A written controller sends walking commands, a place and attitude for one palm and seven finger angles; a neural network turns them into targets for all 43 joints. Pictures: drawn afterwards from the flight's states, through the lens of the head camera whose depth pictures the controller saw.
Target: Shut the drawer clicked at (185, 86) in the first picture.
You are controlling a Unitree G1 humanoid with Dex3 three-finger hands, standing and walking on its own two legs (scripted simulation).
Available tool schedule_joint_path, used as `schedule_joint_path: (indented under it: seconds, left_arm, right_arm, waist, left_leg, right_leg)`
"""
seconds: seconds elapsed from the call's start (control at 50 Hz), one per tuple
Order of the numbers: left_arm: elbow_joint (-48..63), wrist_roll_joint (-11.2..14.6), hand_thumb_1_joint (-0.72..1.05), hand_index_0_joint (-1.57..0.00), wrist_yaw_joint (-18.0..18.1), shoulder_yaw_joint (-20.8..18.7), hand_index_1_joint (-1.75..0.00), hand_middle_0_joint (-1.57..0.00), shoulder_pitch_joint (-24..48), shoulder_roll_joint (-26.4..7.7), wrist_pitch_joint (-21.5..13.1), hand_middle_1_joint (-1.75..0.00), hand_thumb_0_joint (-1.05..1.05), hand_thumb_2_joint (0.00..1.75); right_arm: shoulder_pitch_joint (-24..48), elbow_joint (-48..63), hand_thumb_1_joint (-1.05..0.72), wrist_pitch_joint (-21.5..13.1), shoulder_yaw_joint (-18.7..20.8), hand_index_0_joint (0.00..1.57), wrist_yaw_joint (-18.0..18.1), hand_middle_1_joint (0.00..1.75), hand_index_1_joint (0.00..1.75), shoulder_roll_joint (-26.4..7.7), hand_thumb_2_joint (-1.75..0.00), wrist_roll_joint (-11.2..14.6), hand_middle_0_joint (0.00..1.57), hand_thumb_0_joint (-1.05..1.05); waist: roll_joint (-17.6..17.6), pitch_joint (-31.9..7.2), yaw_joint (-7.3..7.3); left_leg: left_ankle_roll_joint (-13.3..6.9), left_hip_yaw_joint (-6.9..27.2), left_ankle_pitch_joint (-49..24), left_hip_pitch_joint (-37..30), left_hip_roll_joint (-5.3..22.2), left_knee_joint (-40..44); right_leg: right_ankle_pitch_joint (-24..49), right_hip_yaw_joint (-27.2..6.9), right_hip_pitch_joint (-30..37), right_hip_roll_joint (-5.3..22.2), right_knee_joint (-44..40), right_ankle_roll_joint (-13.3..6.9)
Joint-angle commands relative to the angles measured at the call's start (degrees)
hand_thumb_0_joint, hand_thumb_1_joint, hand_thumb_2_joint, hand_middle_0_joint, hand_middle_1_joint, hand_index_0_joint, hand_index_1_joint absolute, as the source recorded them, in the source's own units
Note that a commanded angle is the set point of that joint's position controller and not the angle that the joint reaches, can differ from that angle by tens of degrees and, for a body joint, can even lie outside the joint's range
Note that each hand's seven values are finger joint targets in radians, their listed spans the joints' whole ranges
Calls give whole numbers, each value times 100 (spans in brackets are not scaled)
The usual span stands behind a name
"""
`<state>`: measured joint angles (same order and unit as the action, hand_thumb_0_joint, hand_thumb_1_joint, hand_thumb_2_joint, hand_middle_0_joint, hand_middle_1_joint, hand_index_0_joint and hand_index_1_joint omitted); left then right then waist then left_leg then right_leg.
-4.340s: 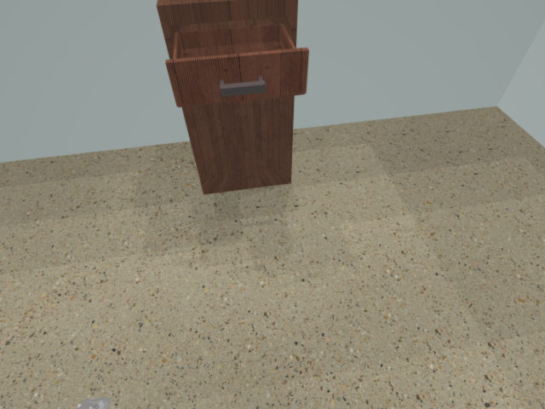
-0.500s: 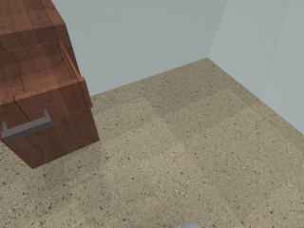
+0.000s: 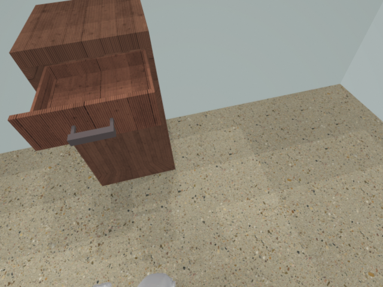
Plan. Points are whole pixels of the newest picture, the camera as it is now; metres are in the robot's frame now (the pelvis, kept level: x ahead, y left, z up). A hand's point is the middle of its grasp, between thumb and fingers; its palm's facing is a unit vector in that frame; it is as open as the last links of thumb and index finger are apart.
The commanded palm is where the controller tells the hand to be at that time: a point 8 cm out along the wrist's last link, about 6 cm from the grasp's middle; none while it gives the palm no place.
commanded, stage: turn to face it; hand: left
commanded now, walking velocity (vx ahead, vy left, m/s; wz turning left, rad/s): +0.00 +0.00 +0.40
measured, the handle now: (92, 130) +0.54 +0.33 -0.02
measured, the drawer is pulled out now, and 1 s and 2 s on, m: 0.27 0.27 0.27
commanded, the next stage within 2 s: take the last steps up to it in 0.34 s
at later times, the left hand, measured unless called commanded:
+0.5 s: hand out of the picture -0.03 +0.26 -0.17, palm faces +0.24 -0.94 -0.26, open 7.4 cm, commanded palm none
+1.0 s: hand out of the picture -0.07 +0.16 -0.16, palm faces +0.37 -0.92 -0.14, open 7.4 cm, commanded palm none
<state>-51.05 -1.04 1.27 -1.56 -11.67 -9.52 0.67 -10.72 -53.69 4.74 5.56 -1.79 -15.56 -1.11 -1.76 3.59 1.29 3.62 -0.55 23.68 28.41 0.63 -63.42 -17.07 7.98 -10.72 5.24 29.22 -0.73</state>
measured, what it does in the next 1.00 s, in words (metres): steps on the spot, turning left: left foot, then right foot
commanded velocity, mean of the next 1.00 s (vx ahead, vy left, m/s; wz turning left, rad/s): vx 0.17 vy -0.02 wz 0.13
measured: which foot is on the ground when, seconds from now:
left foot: up 0.00-0.20, down 0.22-0.62, up 0.64-1.00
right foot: down 0.00-0.22, up 0.24-0.60, down 0.62-1.00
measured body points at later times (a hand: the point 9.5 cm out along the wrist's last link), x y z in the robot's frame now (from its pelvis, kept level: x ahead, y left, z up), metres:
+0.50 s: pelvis -0.02 +0.04 +0.00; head +0.00 +0.05 +0.45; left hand -0.04 +0.31 -0.15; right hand +0.12 -0.17 -0.14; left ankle -0.02 +0.14 -0.74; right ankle +0.00 -0.10 -0.69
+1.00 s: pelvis +0.06 +0.05 +0.00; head +0.08 +0.05 +0.45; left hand -0.08 +0.21 -0.15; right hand +0.15 -0.17 -0.16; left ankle +0.09 +0.20 -0.71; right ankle +0.00 -0.07 -0.74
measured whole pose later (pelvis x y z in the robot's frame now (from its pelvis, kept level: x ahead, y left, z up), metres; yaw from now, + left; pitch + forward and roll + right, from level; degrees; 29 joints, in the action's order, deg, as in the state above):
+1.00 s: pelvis +0.06 +0.05 +0.00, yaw +15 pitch +0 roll +0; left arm -66.0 -1.3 0.8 -1.1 -26.8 -4.7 -3.1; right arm -14.0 -62.2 0.9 3.6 -1.5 -10.2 -1.3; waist -0.9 2.3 -2.0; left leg -0.2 -4.6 15.6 26.7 5.3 -43.7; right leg -18.1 7.2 0.4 1.1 18.0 -0.6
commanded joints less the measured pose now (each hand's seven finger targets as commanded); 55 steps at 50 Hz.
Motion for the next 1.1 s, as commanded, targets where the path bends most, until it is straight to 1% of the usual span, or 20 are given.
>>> schedule_joint_path:
  seconds: [0.0,0.1,0.16,0.18,0.2,0.26,0.34,0.48,0.56,0.58,0.6,0.62,0.64,0.7,0.74,0.94,1.02,1.04,1.06,1.08]
  left_arm:
    - [229,-52,90,-20,67,-388,-30,-20,-537,-1392,-115,-30,0,90]
    - [42,-78,90,-20,67,-455,-30,-20,-733,-1511,-74,-30,0,90]
    - [-39,0,90,-20,47,-451,-30,-20,-547,-1441,-24,-30,0,90]
    - [83,40,90,-20,15,-426,-30,-20,-604,-1189,4,-30,0,90]
    - [276,28,90,-20,-4,-277,-30,-20,-409,-832,23,-30,0,90]
    - [60,20,90,-20,37,-300,-30,-20,-54,-953,120,-30,0,90]
    - [-237,29,90,-20,-38,-291,-30,-20,-433,-892,139,-30,0,90]
    - [-236,0,90,-20,-45,-192,-30,-20,-256,-613,76,-30,0,90]
    - [-542,-57,90,-20,-99,-149,-30,-20,-883,-516,-85,-30,0,90]
    - [-649,-93,90,-20,-81,-181,-30,-20,-1165,-690,-150,-30,0,90]
    - [-706,-149,90,-20,-33,-270,-30,-20,-1451,-1054,-192,-30,0,90]
    - [-664,-73,90,-20,-8,-328,-30,-20,-1686,-1341,-196,-30,0,90]
    - [-695,-40,90,-20,31,-346,-30,-20,-1626,-1268,-254,-30,0,90]
    - [-643,-18,90,-20,-5,-203,-30,-20,-1010,-677,-390,-30,0,90]
    - [-723,-9,90,-20,-4,-173,-30,-20,-1104,-570,-461,-30,0,90]
    - [-1381,-60,90,-20,23,-180,-30,-20,-1937,-520,-489,-30,0,90]
    - [-1435,-4,90,-20,19,-197,-30,-20,-1738,-471,-424,-30,0,90]
    - [-1407,5,90,-20,-1,-171,-30,-20,-1808,-258,-409,-30,0,90]
    - [-1271,58,90,-20,-34,-125,-30,-20,-1892,42,-404,-30,0,90]
    - [-1092,-7,90,-20,-13,-140,-30,-20,-1516,-132,-398,-30,0,90]
  right_arm:
    - [654,565,-90,-160,-38,20,1,30,30,-156,-90,12,20,0]
    - [705,570,-90,-251,-142,20,44,30,30,-92,-90,59,20,0]
    - [78,376,-90,-336,-110,20,81,30,30,-291,-90,40,20,0]
    - [-212,345,-90,-402,10,20,111,30,30,-852,-90,-14,20,0]
    - [-512,303,-90,-379,101,20,145,30,30,-1329,-90,7,20,0]
    - [-119,249,-90,-367,-15,20,280,30,30,-927,-90,-1,20,0]
    - [249,309,-90,-419,-138,20,287,30,30,-653,-90,35,20,0]
    - [-119,97,-90,-417,-97,20,281,30,30,-580,-90,-43,20,0]
    - [-113,-62,-90,-449,-128,20,264,30,30,-383,-90,-18,20,0]
    - [-168,-112,-90,-470,-160,20,256,30,30,-156,-90,11,20,0]
    - [-186,-17,-90,-501,-248,20,232,30,30,220,-90,63,20,0]
    - [196,196,-90,-492,-216,20,172,30,30,48,-90,-3,20,0]
    - [282,198,-90,-459,-159,20,141,30,30,-76,-90,-41,20,0]
    - [-200,-242,-90,-472,-106,20,53,30,30,67,-90,-65,20,0]
    - [-404,-356,-90,-482,-103,20,40,30,30,210,-90,-51,20,0]
    - [476,-217,-90,-662,-219,20,21,30,30,542,-90,-14,20,0]
    - [-597,-594,-90,-793,-199,20,140,30,30,416,-90,-45,20,0]
    - [-1364,-808,-90,-832,-99,20,205,30,30,-27,-90,-71,20,0]
    - [-2018,-915,-90,-847,48,20,279,30,30,-695,-90,-106,20,0]
    - [-2129,-962,-90,-792,37,20,301,30,30,-752,-90,-48,20,0]
  waist:
    - [1174,-178,-389]
    - [1499,-506,-471]
    - [1142,-719,-84]
    - [-229,-1025,73]
    - [-1569,-946,207]
    - [-999,-461,85]
    - [-686,-368,-176]
    - [-617,-416,-16]
    - [-299,-98,-315]
    - [329,24,-439]
    - [1594,215,-559]
    - [1802,392,-758]
    - [1728,578,-648]
    - [617,641,-166]
    - [784,478,-113]
    - [1019,371,-441]
    - [713,-26,92]
    - [13,-451,370]
    - [-1337,-952,492]
    - [-1191,-955,546]
  left_leg:
    - [68,-238,141,64,96,741]
    - [-75,-513,224,-659,0,2142]
    - [-222,-536,-1239,-2067,79,3985]
    - [-640,697,-2715,-3151,1159,4251]
    - [-1415,1944,-5097,-3331,2379,4294]
    - [-1537,1277,-4247,-2313,1871,4281]
    - [-1278,692,-3846,-2080,1263,4464]
    - [-1430,1338,-1388,-1977,1339,4789]
    - [-1163,1416,877,-781,996,4614]
    - [-913,1080,1078,-143,588,3905]
    - [-581,223,1006,821,-164,2463]
    - [-520,50,969,1036,-114,1359]
    - [-540,248,610,1106,57,722]
    - [-421,128,-660,757,341,148]
    - [-343,-34,-978,629,402,210]
    - [-381,-601,-734,161,399,2203]
    - [-563,-902,-1233,-1910,33,3535]
    - [-732,-100,-1238,-3183,695,3766]
    - [-1304,1943,-1386,-4031,2297,4366]
    - [-1567,2457,-1009,-3739,2672,4896]
  right_leg:
    - [2565,-696,439,1426,-899,-653]
    - [3473,-556,758,1482,-455,-635]
    - [2881,-109,153,1246,440,-110]
    - [1330,210,-973,748,1527,282]
    - [-1980,67,-2081,217,2555,555]
    - [-1433,-709,-2019,219,3428,462]
    - [-683,-572,-1561,51,2997,495]
    - [-922,-523,-1025,-198,1573,380]
    - [-259,-356,435,-396,-163,257]
    - [-540,-772,1087,-113,-852,177]
    - [-1982,-2452,1346,1046,-1778,-290]
    - [-3043,-3581,707,1910,-2567,-822]
    - [-3175,-3821,389,1916,-2755,-935]
    - [-1286,-2034,75,1187,-2348,-648]
    - [-317,-1382,224,976,-2255,-613]
    - [1744,-1006,795,1020,-1675,-804]
    - [2345,-591,238,570,-236,-522]
    - [1632,-426,-559,307,999,-319]
    - [-829,38,-1797,-337,2585,-36]
    - [-1643,-472,-2144,-377,3565,-109]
